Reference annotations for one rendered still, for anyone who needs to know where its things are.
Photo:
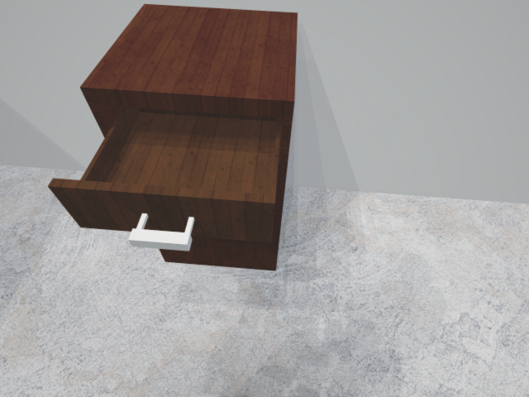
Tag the drawer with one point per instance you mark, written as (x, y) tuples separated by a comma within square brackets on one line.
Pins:
[(220, 169)]

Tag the cabinet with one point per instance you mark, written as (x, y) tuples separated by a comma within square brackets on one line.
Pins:
[(204, 59)]

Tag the handle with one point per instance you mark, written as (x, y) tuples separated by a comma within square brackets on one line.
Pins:
[(179, 241)]

